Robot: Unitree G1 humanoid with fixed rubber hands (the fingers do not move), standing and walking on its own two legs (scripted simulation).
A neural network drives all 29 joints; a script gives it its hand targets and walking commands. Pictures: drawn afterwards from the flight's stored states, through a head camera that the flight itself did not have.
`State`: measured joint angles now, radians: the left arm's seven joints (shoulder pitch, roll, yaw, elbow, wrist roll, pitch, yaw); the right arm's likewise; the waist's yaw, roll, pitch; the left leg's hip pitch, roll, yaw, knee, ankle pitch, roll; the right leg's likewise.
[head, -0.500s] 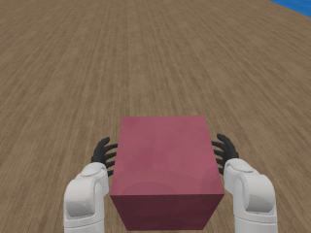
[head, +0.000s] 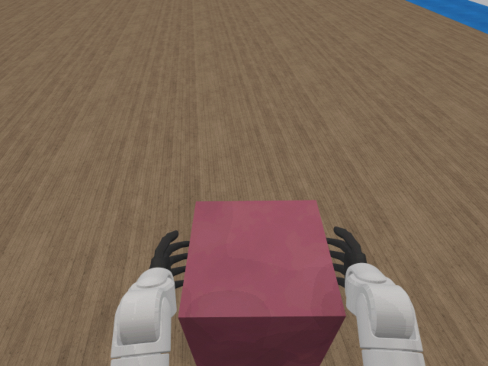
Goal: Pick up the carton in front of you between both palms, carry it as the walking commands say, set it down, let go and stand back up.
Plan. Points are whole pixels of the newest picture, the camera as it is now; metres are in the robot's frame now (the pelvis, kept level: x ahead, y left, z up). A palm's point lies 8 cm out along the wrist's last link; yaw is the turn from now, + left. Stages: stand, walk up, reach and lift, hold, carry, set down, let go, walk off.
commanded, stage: carry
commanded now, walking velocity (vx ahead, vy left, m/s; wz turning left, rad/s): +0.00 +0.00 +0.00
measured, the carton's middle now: (256, 289) +0.28 +0.00 -0.02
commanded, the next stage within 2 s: hold in 1.18 s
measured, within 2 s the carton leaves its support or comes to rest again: neither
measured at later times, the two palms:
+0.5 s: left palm (164, 288) +0.25 +0.15 +0.05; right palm (356, 283) +0.25 -0.15 +0.05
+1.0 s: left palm (167, 298) +0.24 +0.14 +0.05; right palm (363, 293) +0.24 -0.16 +0.05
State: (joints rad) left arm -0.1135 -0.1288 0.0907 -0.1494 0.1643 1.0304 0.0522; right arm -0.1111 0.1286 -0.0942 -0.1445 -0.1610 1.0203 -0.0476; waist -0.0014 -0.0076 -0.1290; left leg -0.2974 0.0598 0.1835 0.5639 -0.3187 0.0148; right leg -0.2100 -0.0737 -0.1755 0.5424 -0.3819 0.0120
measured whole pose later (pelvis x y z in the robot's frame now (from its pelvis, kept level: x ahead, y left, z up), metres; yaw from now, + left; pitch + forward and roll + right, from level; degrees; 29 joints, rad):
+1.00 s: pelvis -0.05 -0.01 +0.00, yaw +0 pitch +2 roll +0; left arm -0.21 -0.14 0.17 0.17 0.24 0.74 0.02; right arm -0.21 0.14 -0.17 0.17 -0.24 0.74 -0.02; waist 0.00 0.00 -0.11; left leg -0.32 0.07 0.18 0.50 -0.21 0.01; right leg -0.25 -0.05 -0.18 0.51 -0.29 -0.02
